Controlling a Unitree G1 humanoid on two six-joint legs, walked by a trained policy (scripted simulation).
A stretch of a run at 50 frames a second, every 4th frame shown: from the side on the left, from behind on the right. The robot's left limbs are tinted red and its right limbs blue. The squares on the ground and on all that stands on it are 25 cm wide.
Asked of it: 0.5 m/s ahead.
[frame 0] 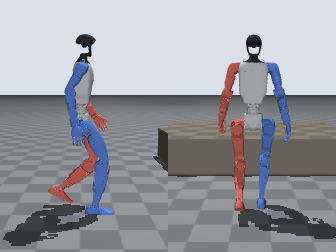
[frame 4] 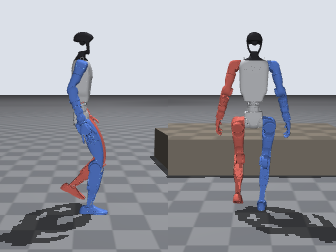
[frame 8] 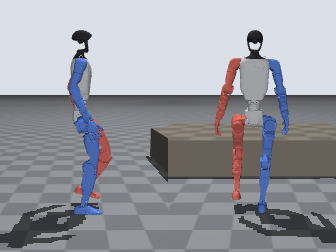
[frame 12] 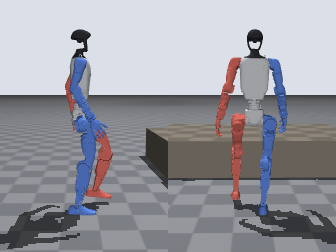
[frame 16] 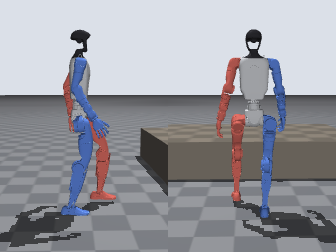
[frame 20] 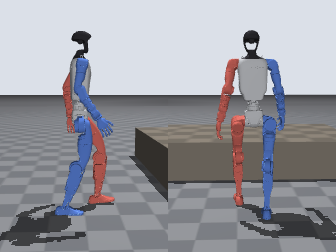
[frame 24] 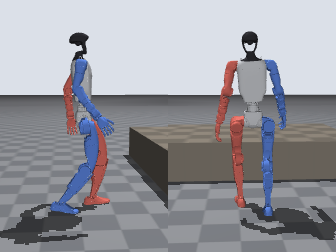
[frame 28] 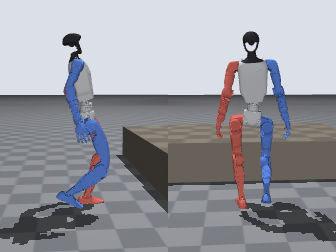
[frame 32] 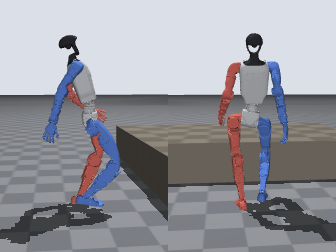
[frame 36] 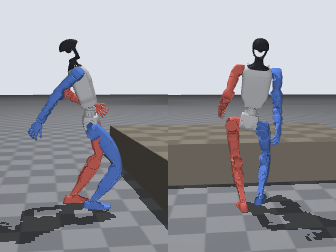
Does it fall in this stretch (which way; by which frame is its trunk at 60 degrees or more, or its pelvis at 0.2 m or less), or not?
no
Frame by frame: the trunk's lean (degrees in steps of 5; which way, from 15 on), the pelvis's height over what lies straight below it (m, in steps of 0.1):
0: 5, 0.8
4: 0, 0.8
8: 0, 0.8
12: 0, 0.8
16: 0, 0.8
20: 0, 0.8
24: 5, 0.8
28: 15 backward, 0.8
32: 20 backward, 0.7
36: 20 backward, 0.7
